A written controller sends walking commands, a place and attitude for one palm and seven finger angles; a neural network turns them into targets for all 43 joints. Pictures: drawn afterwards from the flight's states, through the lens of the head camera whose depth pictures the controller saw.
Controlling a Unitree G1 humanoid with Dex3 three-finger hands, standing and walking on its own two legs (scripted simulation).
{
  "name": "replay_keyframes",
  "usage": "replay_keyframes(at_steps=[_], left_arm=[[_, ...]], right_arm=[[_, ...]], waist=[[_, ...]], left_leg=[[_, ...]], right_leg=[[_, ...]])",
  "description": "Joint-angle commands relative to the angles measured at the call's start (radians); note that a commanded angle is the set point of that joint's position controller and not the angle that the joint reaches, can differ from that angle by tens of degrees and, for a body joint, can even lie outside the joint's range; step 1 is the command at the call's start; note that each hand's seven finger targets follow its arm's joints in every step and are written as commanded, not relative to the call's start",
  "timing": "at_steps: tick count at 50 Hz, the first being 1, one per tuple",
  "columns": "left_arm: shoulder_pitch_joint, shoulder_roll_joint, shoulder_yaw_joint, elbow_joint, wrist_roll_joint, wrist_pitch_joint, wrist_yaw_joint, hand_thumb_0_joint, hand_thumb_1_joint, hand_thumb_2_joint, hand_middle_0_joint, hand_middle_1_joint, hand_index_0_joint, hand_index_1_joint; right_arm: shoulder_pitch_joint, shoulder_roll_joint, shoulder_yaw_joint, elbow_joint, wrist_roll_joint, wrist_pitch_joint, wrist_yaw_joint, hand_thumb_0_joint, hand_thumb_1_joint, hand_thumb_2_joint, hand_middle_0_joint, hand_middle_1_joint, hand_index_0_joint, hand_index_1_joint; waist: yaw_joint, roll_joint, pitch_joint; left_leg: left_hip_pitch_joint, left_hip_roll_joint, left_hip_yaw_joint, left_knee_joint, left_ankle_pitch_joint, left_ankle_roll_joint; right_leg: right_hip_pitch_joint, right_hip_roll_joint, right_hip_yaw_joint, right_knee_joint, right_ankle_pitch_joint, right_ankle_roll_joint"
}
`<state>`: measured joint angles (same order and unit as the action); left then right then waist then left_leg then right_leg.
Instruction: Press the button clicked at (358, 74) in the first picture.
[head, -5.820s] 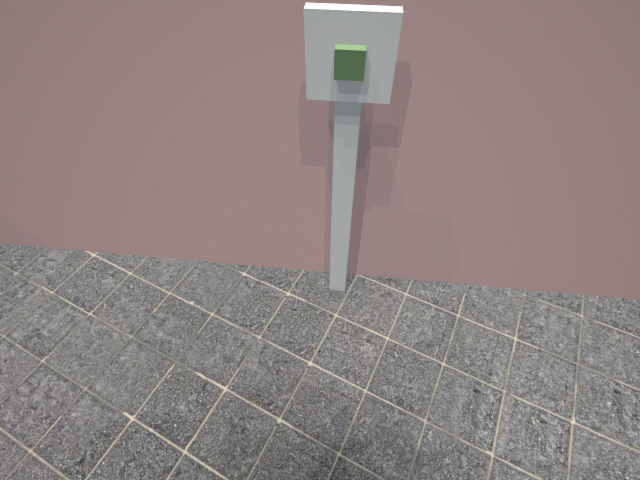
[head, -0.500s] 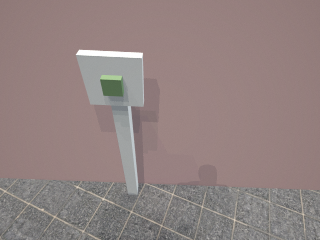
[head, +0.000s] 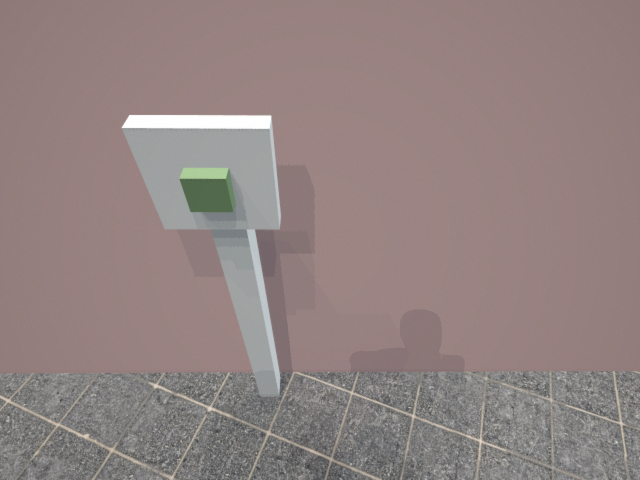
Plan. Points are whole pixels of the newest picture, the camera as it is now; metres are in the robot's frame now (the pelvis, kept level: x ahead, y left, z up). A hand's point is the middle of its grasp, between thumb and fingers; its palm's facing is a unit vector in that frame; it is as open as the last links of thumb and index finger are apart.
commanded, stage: come to a stop and stand still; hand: left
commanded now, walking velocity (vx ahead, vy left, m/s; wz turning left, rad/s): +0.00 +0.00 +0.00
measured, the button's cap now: (209, 188) +0.46 +0.18 +0.12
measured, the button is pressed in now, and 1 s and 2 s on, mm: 0 0 0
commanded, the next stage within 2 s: look again from close up in 0.44 s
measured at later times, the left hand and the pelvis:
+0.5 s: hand out of the picture +0.00 +0.15 -0.18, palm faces +0.01 -0.98 -0.18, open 7.3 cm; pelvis +0.01 -0.01 +0.00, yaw +0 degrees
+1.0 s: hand out of the picture -0.03 +0.13 -0.17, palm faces +0.02 -0.98 -0.18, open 7.3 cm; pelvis -0.01 -0.03 +0.01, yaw +0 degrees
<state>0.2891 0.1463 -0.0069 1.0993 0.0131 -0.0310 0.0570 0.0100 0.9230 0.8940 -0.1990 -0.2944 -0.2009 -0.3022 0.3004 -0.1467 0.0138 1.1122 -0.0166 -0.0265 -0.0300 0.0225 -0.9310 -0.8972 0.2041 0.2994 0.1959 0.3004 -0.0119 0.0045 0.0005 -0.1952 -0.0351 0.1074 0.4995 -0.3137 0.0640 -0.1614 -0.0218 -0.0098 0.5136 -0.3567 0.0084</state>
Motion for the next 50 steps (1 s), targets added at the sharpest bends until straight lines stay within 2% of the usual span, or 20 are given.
replay_keyframes(at_steps=[1,16,33,39,50], left_arm=[[0.093,0.080,0.013,-0.019,-0.002,0.002,-0.001,0.000,0.900,0.900,-0.200,-0.300,-0.200,-0.300],[0.072,0.105,0.014,-0.021,0.000,0.007,-0.004,0.000,0.900,0.900,-0.200,-0.300,-0.200,-0.300],[0.093,0.088,0.010,-0.002,0.000,0.009,-0.009,0.000,0.900,0.900,-0.200,-0.300,-0.200,-0.300],[0.101,0.084,0.009,-0.001,0.002,0.006,-0.010,0.000,0.900,0.900,-0.200,-0.300,-0.200,-0.300],[0.111,0.076,0.010,0.001,0.001,0.003,-0.010,0.000,0.900,0.900,-0.200,-0.300,-0.200,-0.300]], right_arm=[[0.061,-0.088,-0.010,-0.015,0.000,-0.016,-0.009,0.000,-0.900,-0.900,0.200,0.300,0.200,0.300],[0.021,-0.103,-0.014,-0.006,0.003,-0.006,-0.011,0.000,-0.900,-0.900,0.200,0.300,0.200,0.300],[0.021,-0.087,-0.011,0.013,0.005,-0.003,-0.011,0.000,-0.900,-0.900,0.200,0.300,0.200,0.300],[0.027,-0.084,-0.012,0.016,0.006,-0.002,-0.009,0.000,-0.900,-0.900,0.200,0.300,0.200,0.300],[0.037,-0.073,-0.011,0.023,0.005,-0.002,-0.009,0.000,-0.900,-0.900,0.200,0.300,0.200,0.300]], waist=[[0.014,0.008,0.034],[0.011,-0.013,0.025],[0.015,-0.002,0.076],[0.015,-0.022,0.074],[0.016,-0.013,0.080]], left_leg=[[0.051,0.149,-0.133,-0.078,0.463,-0.004],[0.091,0.149,-0.119,-0.082,0.437,-0.013],[0.064,0.150,-0.124,-0.127,0.286,-0.016],[0.063,0.149,-0.123,-0.123,0.269,-0.018],[0.049,0.150,-0.120,-0.132,0.244,-0.023]], right_leg=[[-0.023,-0.064,0.057,-0.050,0.343,-0.048],[0.001,-0.077,0.068,-0.079,0.421,-0.049],[-0.025,-0.074,0.083,-0.129,0.292,-0.053],[-0.025,-0.073,0.092,-0.138,0.301,-0.054],[-0.032,-0.074,0.098,-0.146,0.285,-0.059]])
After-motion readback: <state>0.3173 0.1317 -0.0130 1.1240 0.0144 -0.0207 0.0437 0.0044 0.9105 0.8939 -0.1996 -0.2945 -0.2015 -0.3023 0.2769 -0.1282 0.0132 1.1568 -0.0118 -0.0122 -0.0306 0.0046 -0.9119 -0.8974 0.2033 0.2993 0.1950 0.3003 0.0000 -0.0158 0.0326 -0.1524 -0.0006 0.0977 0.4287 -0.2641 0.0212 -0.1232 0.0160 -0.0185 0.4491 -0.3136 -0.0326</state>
